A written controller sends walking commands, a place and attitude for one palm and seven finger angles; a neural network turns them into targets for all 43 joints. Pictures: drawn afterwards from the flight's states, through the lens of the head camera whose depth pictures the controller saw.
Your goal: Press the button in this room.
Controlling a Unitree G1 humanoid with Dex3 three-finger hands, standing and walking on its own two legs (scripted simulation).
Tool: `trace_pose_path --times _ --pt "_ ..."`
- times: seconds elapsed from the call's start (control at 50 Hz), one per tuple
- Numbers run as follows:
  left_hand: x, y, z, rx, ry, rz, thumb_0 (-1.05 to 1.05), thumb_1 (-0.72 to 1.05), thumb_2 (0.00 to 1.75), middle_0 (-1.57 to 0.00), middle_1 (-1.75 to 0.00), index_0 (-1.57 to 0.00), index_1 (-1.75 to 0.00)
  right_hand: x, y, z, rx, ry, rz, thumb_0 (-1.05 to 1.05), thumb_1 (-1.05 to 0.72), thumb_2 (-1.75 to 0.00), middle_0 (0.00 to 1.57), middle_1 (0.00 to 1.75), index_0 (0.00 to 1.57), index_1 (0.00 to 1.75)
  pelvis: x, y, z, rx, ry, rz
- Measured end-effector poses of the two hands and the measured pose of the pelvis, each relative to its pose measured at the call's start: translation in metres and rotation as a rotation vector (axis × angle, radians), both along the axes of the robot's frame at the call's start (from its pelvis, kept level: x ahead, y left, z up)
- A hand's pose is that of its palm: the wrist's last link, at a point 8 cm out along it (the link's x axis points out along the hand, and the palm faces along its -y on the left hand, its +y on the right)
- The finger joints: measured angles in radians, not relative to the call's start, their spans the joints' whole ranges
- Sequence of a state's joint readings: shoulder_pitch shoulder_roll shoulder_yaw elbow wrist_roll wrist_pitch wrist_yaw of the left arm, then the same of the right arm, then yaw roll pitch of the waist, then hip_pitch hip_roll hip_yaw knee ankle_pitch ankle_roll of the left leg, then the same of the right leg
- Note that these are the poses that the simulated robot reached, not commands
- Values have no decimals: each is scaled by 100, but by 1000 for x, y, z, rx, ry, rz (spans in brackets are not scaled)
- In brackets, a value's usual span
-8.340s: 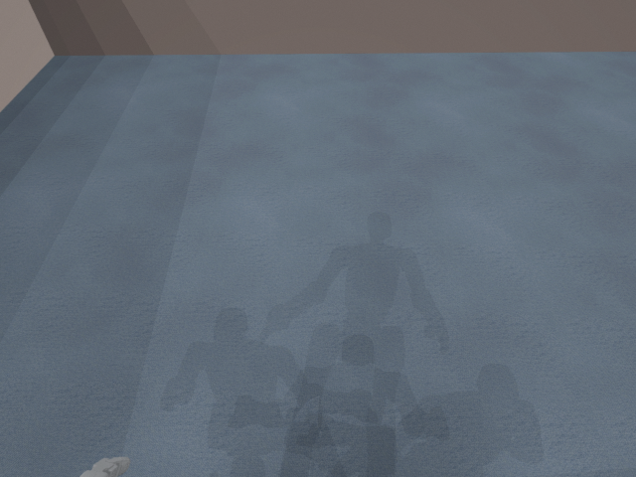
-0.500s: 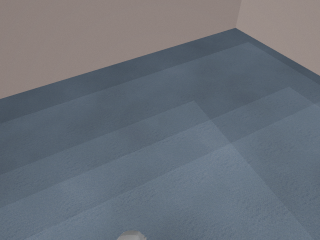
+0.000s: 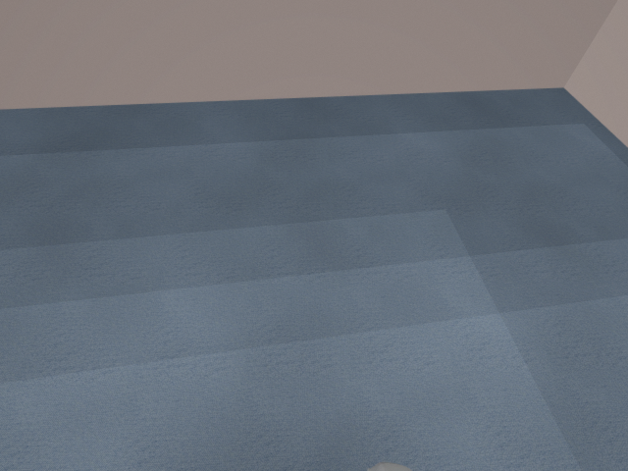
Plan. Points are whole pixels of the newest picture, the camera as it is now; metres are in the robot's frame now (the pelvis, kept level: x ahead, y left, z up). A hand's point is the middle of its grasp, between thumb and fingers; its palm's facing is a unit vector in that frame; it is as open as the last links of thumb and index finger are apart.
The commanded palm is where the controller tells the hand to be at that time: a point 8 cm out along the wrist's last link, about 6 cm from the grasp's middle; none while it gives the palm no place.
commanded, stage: turn or walk to find it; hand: left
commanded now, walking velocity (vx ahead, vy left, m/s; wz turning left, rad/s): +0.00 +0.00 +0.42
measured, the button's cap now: out of the picture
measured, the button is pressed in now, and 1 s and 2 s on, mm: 0 0 0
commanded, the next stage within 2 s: none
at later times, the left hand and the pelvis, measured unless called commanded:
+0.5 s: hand out of the picture +0.01 +0.14 -0.15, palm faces +0.26 -0.93 -0.27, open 7.4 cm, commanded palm none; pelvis -0.02 -0.06 +0.00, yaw +15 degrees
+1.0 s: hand out of the picture -0.09 +0.21 -0.17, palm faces +0.47 -0.85 -0.24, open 7.4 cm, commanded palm none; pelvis -0.05 -0.01 +0.00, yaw +26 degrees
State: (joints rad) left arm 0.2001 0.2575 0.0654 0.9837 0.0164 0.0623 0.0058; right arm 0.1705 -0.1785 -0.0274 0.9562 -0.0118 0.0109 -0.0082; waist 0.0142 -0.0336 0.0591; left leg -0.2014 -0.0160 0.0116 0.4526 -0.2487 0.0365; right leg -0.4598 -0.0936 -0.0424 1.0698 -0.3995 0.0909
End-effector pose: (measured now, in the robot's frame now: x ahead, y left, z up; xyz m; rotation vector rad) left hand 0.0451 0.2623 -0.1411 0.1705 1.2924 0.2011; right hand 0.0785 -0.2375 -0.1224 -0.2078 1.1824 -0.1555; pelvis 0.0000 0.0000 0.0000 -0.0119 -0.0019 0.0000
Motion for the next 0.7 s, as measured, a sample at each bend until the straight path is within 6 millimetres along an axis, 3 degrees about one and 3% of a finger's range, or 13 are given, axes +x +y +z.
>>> trace_pose_path --times 0.12,0.2,0.26,0.4,0.5,0.6,0.7 --pt "20 -14 11 24 -80 5 0 91 90 -20 -30 -20 -30 -14 -7 -13 36 41 14 0 -90 -90 21 30 21 29 -6 -12 -2 14 2 51" --pt "30 -34 18 43 -141 5 0 90 90 -20 -30 -20 -30 -27 -25 -28 60 87 19 0 -90 -90 21 30 21 29 -10 -29 -7 29 8 88" --pt "26 -50 22 65 -176 13 0 90 90 -20 -30 -20 -30 -34 -41 -42 74 118 26 0 -90 -90 21 30 21 29 -14 -43 -12 28 2 121" --pt "-21 -73 31 63 -136 112 0 90 90 -21 -30 -20 -30 -30 -68 -36 62 171 89 1 -90 -90 20 30 20 29 -16 -59 -2 53 -10 205" --pt "-58 -81 25 46 -83 193 0 90 90 -21 -30 -20 -30 -20 -72 -31 35 194 144 0 -91 -90 20 30 20 29 -17 -61 0 51 -7 258" --pt "-101 -79 15 25 -17 272 0 91 90 -21 -30 -20 -30 3 -58 -26 7 183 222 1 -91 -90 20 30 20 29 -21 -55 -2 45 -4 302" --pt "-148 -66 -3 -6 50 352 0 90 90 -21 -30 -20 -30 40 -20 -20 -10 99 322 1 -91 -90 20 30 20 29 -30 -38 -8 27 -2 348"
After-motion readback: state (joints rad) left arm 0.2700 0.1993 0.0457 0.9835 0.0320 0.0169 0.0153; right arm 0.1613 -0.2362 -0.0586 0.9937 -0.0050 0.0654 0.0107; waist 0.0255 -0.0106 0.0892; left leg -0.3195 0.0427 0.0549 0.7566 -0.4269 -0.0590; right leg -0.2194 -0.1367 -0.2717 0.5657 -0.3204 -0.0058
